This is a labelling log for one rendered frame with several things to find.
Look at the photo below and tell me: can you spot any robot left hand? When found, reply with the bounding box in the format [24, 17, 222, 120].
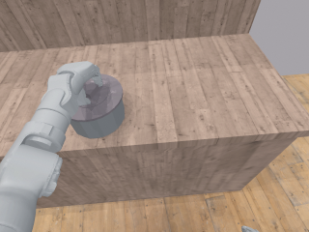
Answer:
[56, 61, 103, 106]

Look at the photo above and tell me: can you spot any lid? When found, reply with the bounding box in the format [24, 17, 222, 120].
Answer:
[71, 73, 124, 122]

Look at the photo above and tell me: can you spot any table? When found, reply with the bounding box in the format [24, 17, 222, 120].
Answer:
[0, 0, 309, 209]

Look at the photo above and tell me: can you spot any pot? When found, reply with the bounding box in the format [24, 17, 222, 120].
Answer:
[70, 100, 125, 139]

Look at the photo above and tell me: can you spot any robot left forearm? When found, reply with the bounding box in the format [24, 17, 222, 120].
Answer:
[0, 69, 84, 181]

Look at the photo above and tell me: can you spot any left robot upper arm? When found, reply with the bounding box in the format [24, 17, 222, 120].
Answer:
[0, 144, 63, 232]

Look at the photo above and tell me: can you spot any knob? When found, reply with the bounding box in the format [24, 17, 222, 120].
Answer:
[83, 81, 99, 99]

